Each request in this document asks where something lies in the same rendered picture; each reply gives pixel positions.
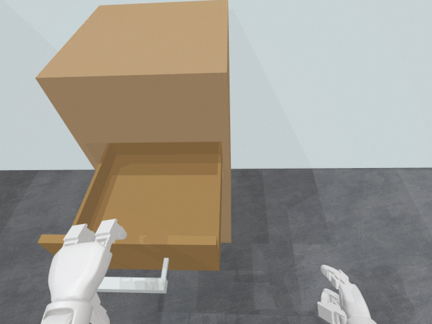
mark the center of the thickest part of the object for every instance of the right robot hand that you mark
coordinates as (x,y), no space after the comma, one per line
(338,308)

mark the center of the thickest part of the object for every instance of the cabinet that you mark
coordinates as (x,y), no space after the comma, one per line
(147,72)

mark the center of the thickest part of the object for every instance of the handle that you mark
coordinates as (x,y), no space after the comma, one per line
(136,284)

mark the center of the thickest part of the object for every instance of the left robot hand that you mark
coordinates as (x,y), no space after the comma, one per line
(79,267)

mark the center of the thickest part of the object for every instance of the drawer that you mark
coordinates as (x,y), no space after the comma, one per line
(167,197)

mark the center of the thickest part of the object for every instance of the left robot forearm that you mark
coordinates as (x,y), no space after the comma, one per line
(68,311)

